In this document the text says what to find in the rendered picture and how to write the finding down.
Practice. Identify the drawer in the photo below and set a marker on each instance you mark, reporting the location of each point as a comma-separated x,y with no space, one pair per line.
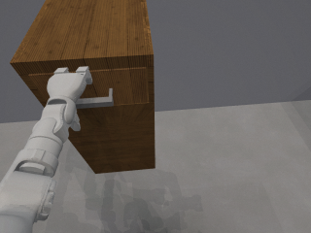
129,84

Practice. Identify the cabinet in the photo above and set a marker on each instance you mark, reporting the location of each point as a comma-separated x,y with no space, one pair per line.
100,35

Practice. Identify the left robot upper arm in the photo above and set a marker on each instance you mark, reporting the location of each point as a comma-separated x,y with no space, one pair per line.
25,199

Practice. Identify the robot left hand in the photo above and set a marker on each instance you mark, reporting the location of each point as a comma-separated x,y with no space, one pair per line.
70,85

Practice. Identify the left robot forearm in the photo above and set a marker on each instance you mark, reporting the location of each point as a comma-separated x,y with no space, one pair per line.
41,152

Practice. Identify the handle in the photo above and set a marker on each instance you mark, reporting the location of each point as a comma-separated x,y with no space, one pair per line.
96,102

